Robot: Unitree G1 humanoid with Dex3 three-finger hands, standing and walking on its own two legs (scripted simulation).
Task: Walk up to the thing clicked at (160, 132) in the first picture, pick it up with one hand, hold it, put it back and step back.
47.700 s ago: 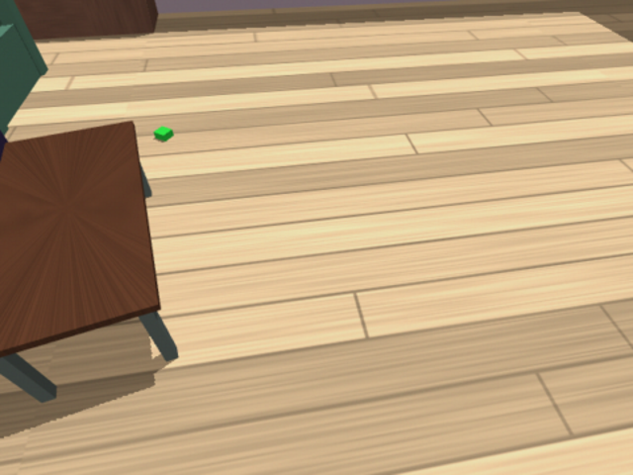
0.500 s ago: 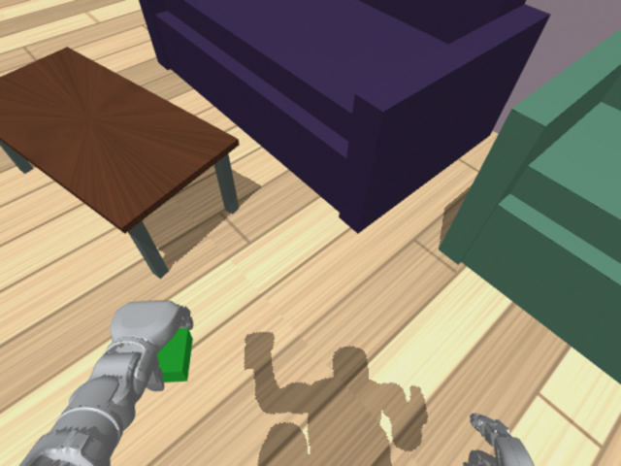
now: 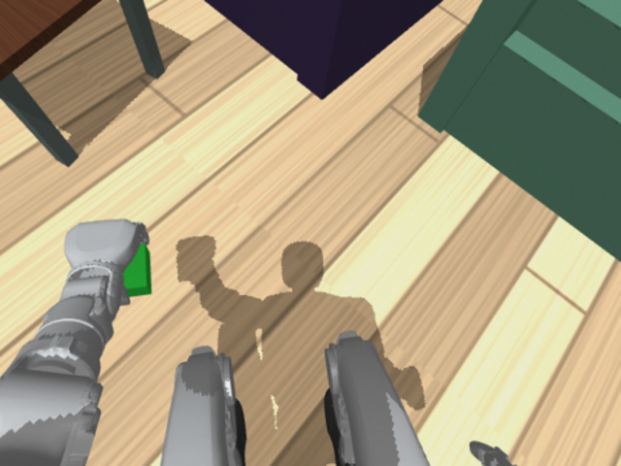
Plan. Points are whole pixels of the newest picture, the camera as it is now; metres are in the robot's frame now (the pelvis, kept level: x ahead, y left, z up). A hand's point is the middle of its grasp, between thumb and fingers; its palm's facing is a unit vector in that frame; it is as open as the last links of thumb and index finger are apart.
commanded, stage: crouch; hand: left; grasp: from above
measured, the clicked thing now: (122, 272) +0.42 +0.23 -0.17
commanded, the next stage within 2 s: lower in 1.08 s
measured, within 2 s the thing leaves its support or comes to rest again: neither
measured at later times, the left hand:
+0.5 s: hand (145, 276) +0.44 +0.23 -0.29, palm faces -0.45 -0.02 -0.89, open 9.6 cm
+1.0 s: hand (156, 280) +0.45 +0.23 -0.36, palm faces -0.45 -0.01 -0.89, open 9.6 cm
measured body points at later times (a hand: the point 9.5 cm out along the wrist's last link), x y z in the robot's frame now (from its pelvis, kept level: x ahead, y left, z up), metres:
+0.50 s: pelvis +0.00 -0.01 -0.12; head +0.23 +0.02 +0.26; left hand +0.46 +0.23 -0.24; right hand +0.06 -0.29 -0.24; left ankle +0.08 +0.11 -0.51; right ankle +0.07 -0.14 -0.51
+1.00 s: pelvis -0.01 -0.01 -0.19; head +0.22 +0.03 +0.19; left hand +0.47 +0.23 -0.31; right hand +0.02 -0.29 -0.30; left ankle +0.08 +0.11 -0.51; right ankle +0.07 -0.14 -0.51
